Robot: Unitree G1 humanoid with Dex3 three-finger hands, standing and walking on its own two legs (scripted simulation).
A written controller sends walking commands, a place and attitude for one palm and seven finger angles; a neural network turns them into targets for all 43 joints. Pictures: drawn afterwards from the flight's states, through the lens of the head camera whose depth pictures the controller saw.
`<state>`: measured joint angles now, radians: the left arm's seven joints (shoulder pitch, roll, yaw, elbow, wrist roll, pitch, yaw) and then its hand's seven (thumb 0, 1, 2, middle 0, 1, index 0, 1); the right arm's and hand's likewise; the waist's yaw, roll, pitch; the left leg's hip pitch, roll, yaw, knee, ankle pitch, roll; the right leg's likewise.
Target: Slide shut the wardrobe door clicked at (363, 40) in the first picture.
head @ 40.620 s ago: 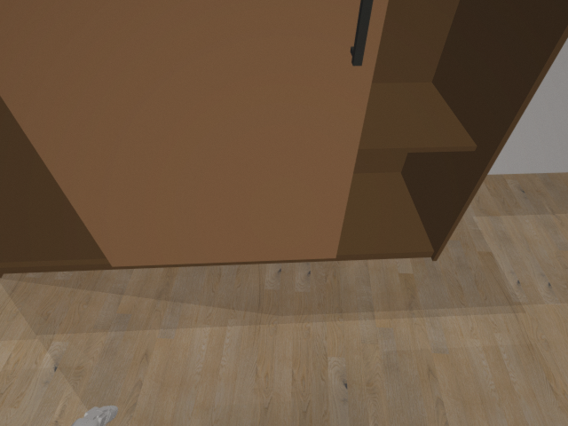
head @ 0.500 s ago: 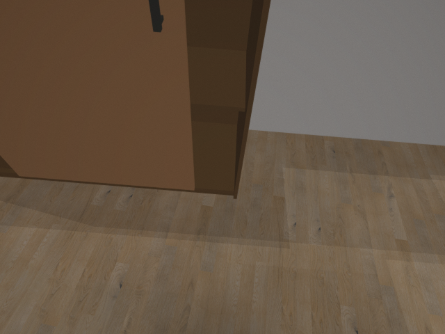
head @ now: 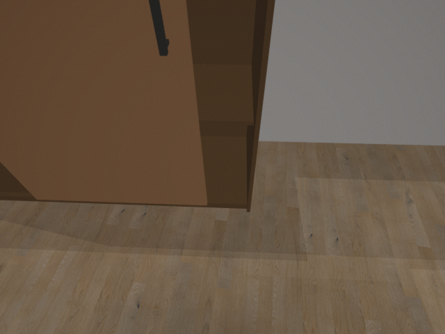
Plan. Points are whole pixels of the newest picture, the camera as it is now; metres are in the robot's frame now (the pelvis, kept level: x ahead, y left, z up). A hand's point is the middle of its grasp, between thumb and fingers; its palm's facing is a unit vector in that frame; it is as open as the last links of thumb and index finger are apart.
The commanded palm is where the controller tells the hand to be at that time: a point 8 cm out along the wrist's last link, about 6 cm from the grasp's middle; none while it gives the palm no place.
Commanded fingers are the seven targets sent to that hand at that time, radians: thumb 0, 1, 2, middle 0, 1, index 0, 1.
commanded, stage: let the arm hang, fingers relaxed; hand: left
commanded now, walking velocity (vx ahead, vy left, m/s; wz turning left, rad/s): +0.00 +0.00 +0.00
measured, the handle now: (158, 12) +0.79 +0.21 +0.22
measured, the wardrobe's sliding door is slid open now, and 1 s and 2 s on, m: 0.21 0.21 0.21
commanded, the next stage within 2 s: look to check the result in 0.20 s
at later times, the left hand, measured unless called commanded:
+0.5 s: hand out of the picture +0.14 +0.23 -0.16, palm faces -0.06 -0.94 -0.33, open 7.4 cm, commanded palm none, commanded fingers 0.00 0.90 0.90 -0.20 -0.30 -0.20 -0.30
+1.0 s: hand (127, 332) +0.15 +0.21 -0.15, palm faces -0.06 -0.94 -0.34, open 7.4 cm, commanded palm none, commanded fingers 0.00 0.90 0.90 -0.20 -0.30 -0.20 -0.30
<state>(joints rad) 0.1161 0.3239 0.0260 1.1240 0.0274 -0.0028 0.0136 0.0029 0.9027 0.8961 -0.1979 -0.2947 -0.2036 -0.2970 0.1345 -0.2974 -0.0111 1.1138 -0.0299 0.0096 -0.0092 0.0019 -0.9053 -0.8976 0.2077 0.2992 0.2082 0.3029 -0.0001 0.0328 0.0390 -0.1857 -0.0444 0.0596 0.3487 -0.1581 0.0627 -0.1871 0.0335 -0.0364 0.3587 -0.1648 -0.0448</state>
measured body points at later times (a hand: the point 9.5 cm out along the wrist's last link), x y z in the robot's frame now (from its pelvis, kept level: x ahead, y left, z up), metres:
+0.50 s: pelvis +0.05 -0.01 +0.00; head +0.09 -0.01 +0.45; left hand +0.14 +0.28 -0.14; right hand +0.12 -0.31 -0.14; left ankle +0.02 +0.08 -0.75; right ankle +0.02 -0.09 -0.75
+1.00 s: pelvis +0.06 -0.02 +0.00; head +0.08 -0.03 +0.45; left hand +0.16 +0.26 -0.13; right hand +0.12 -0.32 -0.14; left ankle +0.02 +0.08 -0.75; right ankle +0.02 -0.09 -0.75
